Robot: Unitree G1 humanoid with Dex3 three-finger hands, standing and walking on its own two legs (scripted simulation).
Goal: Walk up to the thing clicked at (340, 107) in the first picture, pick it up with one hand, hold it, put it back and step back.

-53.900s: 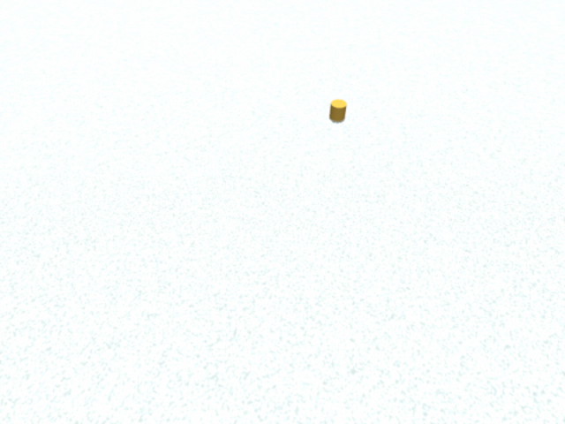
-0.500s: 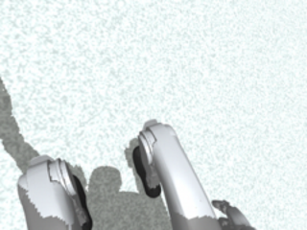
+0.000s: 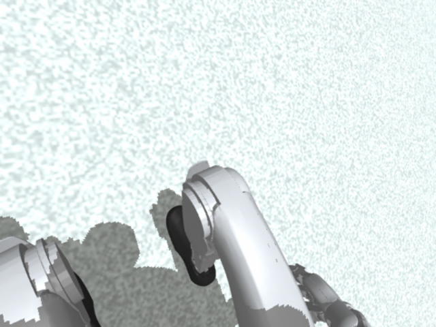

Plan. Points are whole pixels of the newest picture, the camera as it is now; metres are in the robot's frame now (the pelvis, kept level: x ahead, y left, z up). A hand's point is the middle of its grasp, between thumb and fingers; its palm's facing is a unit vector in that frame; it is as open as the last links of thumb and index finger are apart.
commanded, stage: approach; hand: left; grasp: from above
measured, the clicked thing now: out of the picture +0.55 +0.37 -0.28
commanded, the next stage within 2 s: rest palm in 0.44 s
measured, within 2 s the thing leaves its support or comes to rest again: neither
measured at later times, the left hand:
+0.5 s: hand out of the picture +0.49 +0.35 -0.18, palm faces -0.45 -0.13 -0.88, open 13.8 cm
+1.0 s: hand out of the picture +0.51 +0.35 -0.20, palm faces -0.45 -0.13 -0.88, open 14.1 cm
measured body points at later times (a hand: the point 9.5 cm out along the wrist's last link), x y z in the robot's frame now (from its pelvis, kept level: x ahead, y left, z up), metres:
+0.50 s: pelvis -0.02 +0.01 +0.00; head +0.25 +0.14 +0.33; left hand +0.51 +0.35 -0.13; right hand +0.03 -0.26 -0.05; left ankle +0.06 +0.13 -0.29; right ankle +0.11 -0.13 -0.29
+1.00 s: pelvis -0.01 +0.00 +0.00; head +0.29 +0.11 +0.31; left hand +0.53 +0.36 -0.15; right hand +0.02 -0.25 -0.07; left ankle +0.06 +0.13 -0.29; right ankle +0.11 -0.13 -0.29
